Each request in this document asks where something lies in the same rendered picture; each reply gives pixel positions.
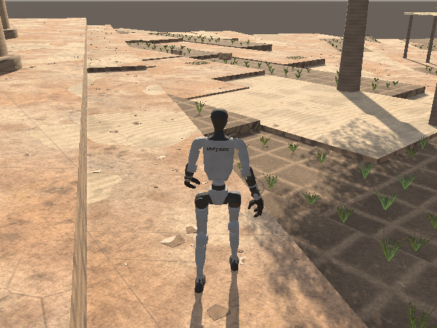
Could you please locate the right robot forearm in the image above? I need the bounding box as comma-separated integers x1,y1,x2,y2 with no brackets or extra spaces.
245,166,261,200

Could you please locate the left robot forearm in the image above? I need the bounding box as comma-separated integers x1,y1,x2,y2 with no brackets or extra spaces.
184,163,194,182

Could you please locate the robot left upper arm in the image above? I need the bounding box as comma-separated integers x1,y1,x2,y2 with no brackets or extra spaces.
187,137,205,173

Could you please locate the robot left shin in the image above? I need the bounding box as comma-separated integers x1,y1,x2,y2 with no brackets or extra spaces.
195,234,206,283

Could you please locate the robot shin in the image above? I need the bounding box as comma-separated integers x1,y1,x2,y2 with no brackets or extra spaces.
195,234,206,283
229,221,239,262

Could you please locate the robot right shin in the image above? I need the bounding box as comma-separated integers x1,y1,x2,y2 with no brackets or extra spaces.
229,221,239,262

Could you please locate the left robot hand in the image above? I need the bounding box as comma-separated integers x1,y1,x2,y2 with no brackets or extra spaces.
184,178,200,189

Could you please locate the right robot hand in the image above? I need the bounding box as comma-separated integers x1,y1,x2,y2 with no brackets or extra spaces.
248,197,264,217

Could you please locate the robot right upper arm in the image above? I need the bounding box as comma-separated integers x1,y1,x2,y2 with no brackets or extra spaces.
233,138,251,177

